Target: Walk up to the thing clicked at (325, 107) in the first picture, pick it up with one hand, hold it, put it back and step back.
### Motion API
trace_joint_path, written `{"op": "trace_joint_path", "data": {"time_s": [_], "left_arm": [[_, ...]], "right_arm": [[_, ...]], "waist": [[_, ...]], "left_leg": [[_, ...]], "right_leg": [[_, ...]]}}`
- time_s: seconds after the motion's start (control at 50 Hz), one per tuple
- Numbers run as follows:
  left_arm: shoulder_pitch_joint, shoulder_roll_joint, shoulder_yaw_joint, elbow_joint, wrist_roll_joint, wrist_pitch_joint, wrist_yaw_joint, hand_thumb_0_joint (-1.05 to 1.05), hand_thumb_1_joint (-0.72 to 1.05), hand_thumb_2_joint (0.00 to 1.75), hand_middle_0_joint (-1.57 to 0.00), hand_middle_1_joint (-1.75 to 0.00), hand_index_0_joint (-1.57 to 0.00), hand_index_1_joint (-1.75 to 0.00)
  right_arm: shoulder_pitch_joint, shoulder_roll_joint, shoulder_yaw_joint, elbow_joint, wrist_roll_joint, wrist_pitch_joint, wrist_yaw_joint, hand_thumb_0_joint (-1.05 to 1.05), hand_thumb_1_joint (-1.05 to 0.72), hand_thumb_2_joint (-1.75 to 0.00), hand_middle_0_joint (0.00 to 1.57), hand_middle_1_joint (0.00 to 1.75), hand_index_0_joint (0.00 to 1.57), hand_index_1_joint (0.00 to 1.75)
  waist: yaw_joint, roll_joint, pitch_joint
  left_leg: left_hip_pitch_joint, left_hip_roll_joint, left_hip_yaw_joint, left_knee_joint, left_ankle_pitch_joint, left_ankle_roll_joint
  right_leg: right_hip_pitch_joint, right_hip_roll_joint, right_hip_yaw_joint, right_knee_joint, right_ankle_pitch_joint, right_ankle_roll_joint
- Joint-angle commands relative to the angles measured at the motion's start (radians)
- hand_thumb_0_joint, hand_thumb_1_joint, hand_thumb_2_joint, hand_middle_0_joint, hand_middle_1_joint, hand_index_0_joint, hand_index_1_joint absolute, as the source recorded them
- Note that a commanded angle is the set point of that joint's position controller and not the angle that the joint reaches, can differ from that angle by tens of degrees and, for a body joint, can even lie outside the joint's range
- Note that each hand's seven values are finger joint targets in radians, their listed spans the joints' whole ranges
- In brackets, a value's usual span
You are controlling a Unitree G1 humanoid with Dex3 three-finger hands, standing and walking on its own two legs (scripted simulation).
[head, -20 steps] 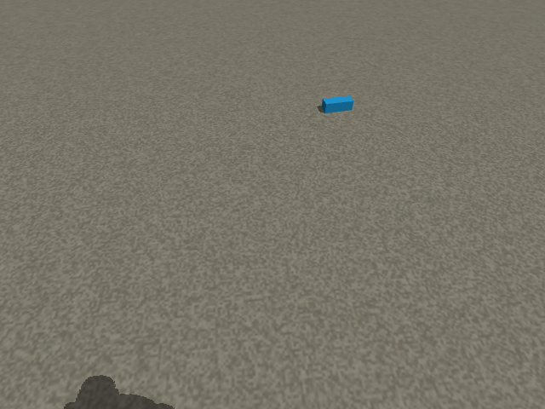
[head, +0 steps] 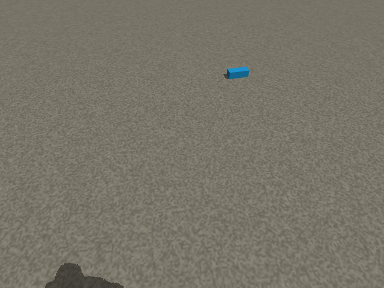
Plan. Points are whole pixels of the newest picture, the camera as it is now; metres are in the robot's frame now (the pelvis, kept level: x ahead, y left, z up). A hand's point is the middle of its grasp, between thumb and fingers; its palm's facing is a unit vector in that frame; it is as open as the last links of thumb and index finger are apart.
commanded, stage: stand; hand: left
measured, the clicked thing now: (237, 72) +2.13 -0.41 -0.75
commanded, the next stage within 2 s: walk up in 0.72 s
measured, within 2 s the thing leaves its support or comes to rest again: neither
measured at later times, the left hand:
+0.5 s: hand out of the picture +0.08 +0.25 -0.16, palm faces -0.03 -0.94 -0.35, open 7.4 cm
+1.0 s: hand out of the picture +0.16 +0.26 -0.14, palm faces -0.01 -0.93 -0.37, open 7.4 cm
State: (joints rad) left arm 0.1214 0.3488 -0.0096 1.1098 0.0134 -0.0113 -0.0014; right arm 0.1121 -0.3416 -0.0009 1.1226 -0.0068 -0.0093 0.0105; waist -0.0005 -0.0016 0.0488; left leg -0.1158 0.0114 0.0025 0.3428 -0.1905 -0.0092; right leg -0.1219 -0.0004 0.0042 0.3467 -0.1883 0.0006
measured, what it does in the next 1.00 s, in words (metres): lifts its right foot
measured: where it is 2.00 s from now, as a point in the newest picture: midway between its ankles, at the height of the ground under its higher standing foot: (229, 230)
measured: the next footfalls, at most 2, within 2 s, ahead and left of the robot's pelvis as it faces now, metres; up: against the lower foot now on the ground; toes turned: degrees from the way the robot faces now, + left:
right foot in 1.06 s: +0.20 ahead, -0.23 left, +0.00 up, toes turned -3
left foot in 1.44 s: +0.40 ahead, +0.02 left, +0.00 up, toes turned +13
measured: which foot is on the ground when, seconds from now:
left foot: down 0.00-1.00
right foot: down 0.00-0.78, up 0.80-1.00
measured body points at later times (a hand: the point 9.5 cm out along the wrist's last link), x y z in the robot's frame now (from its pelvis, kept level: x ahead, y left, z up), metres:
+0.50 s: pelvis +0.00 +0.00 +0.00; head +0.01 +0.00 +0.45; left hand +0.08 +0.30 -0.13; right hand +0.08 -0.30 -0.13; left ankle +0.00 +0.13 -0.75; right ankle +0.00 -0.12 -0.75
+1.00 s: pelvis +0.05 -0.05 -0.01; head +0.05 -0.04 +0.44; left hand +0.16 +0.30 -0.11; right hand +0.07 -0.40 -0.12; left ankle +0.00 +0.12 -0.75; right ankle +0.12 -0.20 -0.72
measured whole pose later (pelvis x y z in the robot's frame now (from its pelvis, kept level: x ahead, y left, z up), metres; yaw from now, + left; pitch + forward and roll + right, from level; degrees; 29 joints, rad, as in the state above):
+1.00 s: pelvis +0.05 -0.05 -0.01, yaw +0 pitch -2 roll +2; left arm 0.14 0.48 0.13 0.99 0.06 0.01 -0.14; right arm 0.33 -0.43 -0.11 1.03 -0.04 -0.08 0.03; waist -0.01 -0.05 0.00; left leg -0.07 0.05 -0.01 0.41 -0.33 0.00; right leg -0.42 -0.10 0.04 0.74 -0.42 0.00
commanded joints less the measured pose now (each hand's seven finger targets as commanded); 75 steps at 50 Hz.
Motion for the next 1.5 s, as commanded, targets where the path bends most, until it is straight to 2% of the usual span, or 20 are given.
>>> {"op": "trace_joint_path", "data": {"time_s": [0.0, 0.68, 0.7, 0.72, 0.8, 0.82, 0.94, 0.98, 1.02, 1.04, 1.06, 1.08, 1.14, 1.32, 1.36, 1.4, 1.42, 1.44, 1.46, 1.48], "left_arm": [[-0.04, 0.207, 0.044, -0.064, -0.005, -0.024, 0.013, 0.0, 0.9, 0.9, -0.2, -0.3, -0.2, -0.3], [-0.033, 0.212, 0.049, -0.061, -0.004, -0.023, 0.013, 0.0, 0.9, 0.9, -0.2, -0.3, -0.2, -0.3], [-0.023, 0.346, 0.161, -0.139, 0.041, -0.027, -0.041, 0.0, 0.9, 0.9, -0.2, -0.3, -0.2, -0.3], [-0.065, 0.336, 0.16, -0.151, 0.052, -0.019, -0.063, 0.0, 0.9, 0.9, -0.2, -0.3, -0.2, -0.3], [-0.233, 0.253, 0.161, -0.265, 0.053, -0.016, -0.104, 0.0, 0.9, 0.9, -0.2, -0.3, -0.2, -0.3], [-0.224, 0.277, 0.164, -0.265, 0.053, -0.019, -0.112, 0.0, 0.9, 0.9, -0.2, -0.3, -0.2, -0.3], [-0.139, 0.281, 0.173, -0.251, 0.039, -0.018, -0.144, 0.0, 0.9, 0.9, -0.2, -0.3, -0.2, -0.3], [-0.033, 0.281, 0.177, -0.216, 0.033, -0.018, -0.142, 0.0, 0.9, 0.9, -0.2, -0.3, -0.2, -0.3], [0.221, 0.318, 0.199, -0.139, 0.035, -0.026, -0.121, 0.0, 0.9, 0.9, -0.2, -0.3, -0.2, -0.3], [0.356, 0.408, 0.23, -0.11, 0.05, -0.036, -0.102, 0.0, 0.9, 0.9, -0.2, -0.3, -0.2, -0.3], [0.294, 0.467, 0.227, -0.169, 0.05, -0.042, -0.091, 0.0, 0.9, 0.9, -0.2, -0.3, -0.2, -0.3], [0.139, 0.476, 0.212, -0.219, 0.031, -0.044, -0.091, 0.0, 0.9, 0.9, -0.2, -0.3, -0.2, -0.3], [-0.03, 0.39, 0.185, -0.261, 0.014, -0.055, -0.083, 0.0, 0.9, 0.9, -0.2, -0.3, -0.2, -0.3], [0.02, 0.368, 0.173, -0.285, 0.022, -0.056, -0.095, 0.0, 0.9, 0.9, -0.2, -0.3, -0.2, -0.3], [-0.001, 0.361, 0.168, -0.293, 0.02, -0.049, -0.098, 0.0, 0.9, 0.9, -0.2, -0.3, -0.2, -0.3], [0.072, 0.287, 0.139, -0.286, 0.015, -0.043, -0.096, 0.0, 0.9, 0.9, -0.2, -0.3, -0.2, -0.3], [0.125, 0.222, 0.122, -0.29, 0.014, -0.041, -0.091, 0.0, 0.9, 0.9, -0.2, -0.3, -0.2, -0.3], [0.127, 0.241, 0.126, -0.313, 0.013, -0.041, -0.089, 0.0, 0.9, 0.9, -0.2, -0.3, -0.2, -0.3], [0.083, 0.365, 0.143, -0.308, 0.024, -0.035, -0.086, 0.0, 0.9, 0.9, -0.2, -0.3, -0.2, -0.3], [0.072, 0.381, 0.145, -0.293, 0.011, -0.036, -0.086, 0.0, 0.9, 0.9, -0.2, -0.3, -0.2, -0.3]], "right_arm": [[-0.04, -0.212, -0.036, -0.062, 0.0, -0.022, -0.019, 0.0, -0.9, -0.9, 0.2, 0.3, 0.2, 0.3], [-0.034, -0.214, -0.039, -0.064, -0.001, -0.019, -0.019, 0.0, -0.9, -0.9, 0.2, 0.3, 0.2, 0.3], [0.107, -0.353, -0.123, -0.105, -0.008, -0.049, -0.007, 0.0, -0.9, -0.9, 0.2, 0.3, 0.2, 0.3], [0.105, -0.38, -0.137, -0.097, -0.019, -0.061, 0.0, 0.0, -0.9, -0.9, 0.2, 0.3, 0.2, 0.3], [0.182, -0.412, -0.179, -0.147, -0.024, -0.099, -0.005, 0.0, -0.9, -0.9, 0.2, 0.3, 0.2, 0.3], [0.203, -0.403, -0.176, -0.156, -0.018, -0.104, -0.008, 0.0, -0.9, -0.9, 0.2, 0.3, 0.2, 0.3], [0.085, -0.403, -0.173, -0.213, -0.037, -0.106, 0.003, 0.0, -0.9, -0.9, 0.2, 0.3, 0.2, 0.3], [0.017, -0.397, -0.169, -0.221, -0.042, -0.104, 0.005, 0.0, -0.9, -0.9, 0.2, 0.3, 0.2, 0.3], [-0.057, -0.333, -0.149, -0.243, -0.049, -0.094, -0.003, 0.0, -0.9, -0.9, 0.2, 0.3, 0.2, 0.3], [-0.025, -0.229, -0.112, -0.253, -0.049, -0.095, -0.004, 0.0, -0.9, -0.9, 0.2, 0.3, 0.2, 0.3], [-0.023, -0.215, -0.097, -0.286, -0.014, -0.099, -0.006, 0.0, -0.9, -0.9, 0.2, 0.3, 0.2, 0.3], [-0.028, -0.308, -0.12, -0.268, -0.015, -0.1, -0.005, 0.0, -0.9, -0.9, 0.2, 0.3, 0.2, 0.3], [0.121, -0.354, -0.131, -0.184, -0.001, -0.099, 0.023, 0.0, -0.9, -0.9, 0.2, 0.3, 0.2, 0.3], [0.068, -0.309, -0.139, -0.264, -0.004, -0.081, 0.051, 0.0, -0.9, -0.9, 0.2, 0.3, 0.2, 0.3], [0.151, -0.301, -0.146, -0.255, -0.002, -0.093, 0.043, 0.0, -0.9, -0.9, 0.2, 0.3, 0.2, 0.3], [0.342, -0.347, -0.175, -0.208, -0.013, -0.107, 0.013, 0.0, -0.9, -0.9, 0.2, 0.3, 0.2, 0.3], [0.45, -0.42, -0.201, -0.203, -0.035, -0.111, -0.006, 0.0, -0.9, -0.9, 0.2, 0.3, 0.2, 0.3], [0.423, -0.503, -0.211, -0.25, -0.02, -0.116, -0.018, 0.0, -0.9, -0.9, 0.2, 0.3, 0.2, 0.3], [0.328, -0.503, -0.21, -0.279, 0.022, -0.116, -0.017, 0.0, -0.9, -0.9, 0.2, 0.3, 0.2, 0.3], [0.26, -0.454, -0.188, -0.288, 0.024, -0.119, -0.017, 0.0, -0.9, -0.9, 0.2, 0.3, 0.2, 0.3]], "waist": [[-0.002, 0.0, -0.078], [-0.002, -0.004, -0.071], [0.0, -0.092, -0.192], [-0.006, -0.049, -0.11], [-0.066, 0.126, 0.067], [-0.062, 0.072, 0.015], [0.012, 0.184, 0.032], [0.076, 0.162, 0.008], [0.222, -0.029, -0.075], [0.282, -0.372, -0.114], [0.238, -0.434, -0.073], [0.16, -0.228, 0.017], [0.02, -0.131, 0.075], [0.04, -0.074, 0.051], [-0.014, -0.01, 0.027], [-0.1, 0.161, -0.107], [-0.135, 0.326, -0.166], [-0.116, 0.304, -0.165], [-0.101, 0.137, -0.133], [-0.064, 0.038, -0.072]], "left_leg": [[0.022, 0.115, -0.091, -0.044, 0.169, 0.032], [0.031, 0.114, -0.091, -0.059, 0.136, 0.033], [-0.003, 0.122, -0.15, 0.036, -0.374, 0.119], [-0.046, 0.146, -0.185, 0.021, -0.502, 0.132], [0.125, 0.4, -0.576, -0.2, -0.542, 0.274], [0.166, 0.371, -0.56, -0.197, -0.567, 0.264], [-0.093, 0.254, -0.257, -0.179, -0.421, 0.204], [-0.233, 0.194, -0.153, -0.107, -0.417, 0.168], [-0.486, 0.099, -0.022, 0.241, -0.388, 0.118], [-0.684, -0.037, 0.088, 0.689, -0.428, 0.092], [-0.773, -0.095, -0.001, 0.866, -0.438, 0.057], [-0.708, 0.026, -0.101, 0.898, -0.318, 0.061], [-0.534, 0.117, -0.07, 0.755, -0.193, 0.049], [-0.345, 0.107, 0.05, 0.352, -0.029, 0.022], [-0.138, 0.075, 0.093, 0.253, 0.039, 0.035], [0.238, 0.002, 0.112, 0.213, -0.034, 0.073], [0.366, 0.187, -0.193, 0.11, -0.315, 0.128], [0.346, 0.432, -0.744, -0.125, -0.604, 0.213], [0.23, 0.488, -0.806, -0.177, -0.694, 0.29], [0.196, 0.438, -0.612, -0.119, -0.548, 0.262]], "right_leg": [[0.013, -0.122, 0.087, -0.049, 0.178, -0.024], [0.022, -0.128, 0.089, -0.068, 0.143, -0.028], [0.036, -0.095, 0.067, 0.036, -0.408, -0.061], [-0.101, -0.107, 0.08, 0.102, -0.523, -0.074], [-0.621, -0.113, 0.105, 0.511, -0.277, -0.032], [-0.634, -0.122, 0.121, 0.573, -0.261, -0.024], [-0.315, -0.109, 0.023, 0.359, -0.226, 0.0], [-0.089, -0.077, -0.057, 0.293, -0.155, 0.008], [0.305, -0.028, -0.118, 0.195, -0.11, -0.005], [0.44, -0.142, 0.092, 0.045, -0.385, -0.035], [0.294, -0.392, 0.56, -0.24, -0.763, -0.124], [0.1, -0.464, 0.666, -0.312, -0.851, -0.209], [-0.067, -0.325, 0.337, -0.221, -0.602, -0.193], [-0.096, -0.257, 0.052, -0.198, -0.366, -0.204], [-0.167, -0.236, -0.008, -0.086, -0.269, -0.194], [-0.286, -0.132, -0.136, 0.354, 0.092, -0.148], [-0.464, -0.045, -0.146, 0.674, -0.133, -0.098], [-0.652, 0.045, -0.039, 0.846, -0.351, -0.06], [-0.637, -0.048, 0.093, 0.91, -0.293, -0.064], [-0.648, -0.099, 0.1, 0.905, -0.206, -0.047]]}}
